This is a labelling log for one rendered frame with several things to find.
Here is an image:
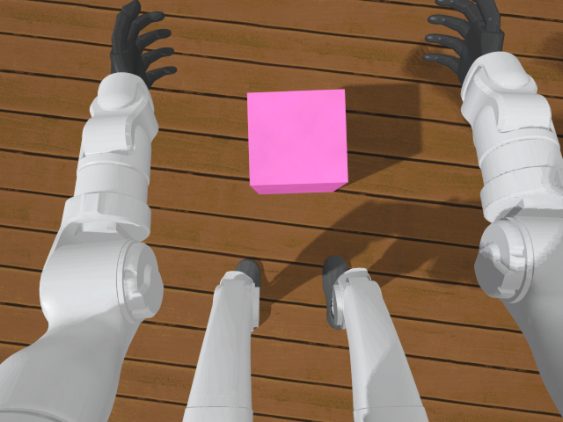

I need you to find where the right robot hand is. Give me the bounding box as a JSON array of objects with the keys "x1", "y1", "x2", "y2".
[{"x1": 422, "y1": 0, "x2": 505, "y2": 85}]

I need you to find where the left robot hand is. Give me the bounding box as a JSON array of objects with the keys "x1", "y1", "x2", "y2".
[{"x1": 110, "y1": 0, "x2": 177, "y2": 89}]

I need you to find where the robot right forearm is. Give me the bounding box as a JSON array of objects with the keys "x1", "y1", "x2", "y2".
[{"x1": 461, "y1": 52, "x2": 563, "y2": 223}]

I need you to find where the carton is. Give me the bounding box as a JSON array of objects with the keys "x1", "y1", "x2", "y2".
[{"x1": 247, "y1": 89, "x2": 348, "y2": 194}]

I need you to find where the robot right upper arm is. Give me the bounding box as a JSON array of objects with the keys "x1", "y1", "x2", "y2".
[{"x1": 474, "y1": 215, "x2": 563, "y2": 418}]

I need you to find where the robot left upper arm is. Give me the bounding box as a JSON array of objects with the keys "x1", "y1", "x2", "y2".
[{"x1": 0, "y1": 239, "x2": 164, "y2": 422}]

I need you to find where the right robot shin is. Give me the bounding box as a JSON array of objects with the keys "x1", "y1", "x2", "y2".
[{"x1": 332, "y1": 268, "x2": 382, "y2": 310}]

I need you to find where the robot right thigh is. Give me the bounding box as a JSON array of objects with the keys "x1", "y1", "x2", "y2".
[{"x1": 333, "y1": 277, "x2": 428, "y2": 422}]

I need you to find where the robot left forearm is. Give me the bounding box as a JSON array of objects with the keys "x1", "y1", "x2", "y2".
[{"x1": 40, "y1": 72, "x2": 158, "y2": 320}]

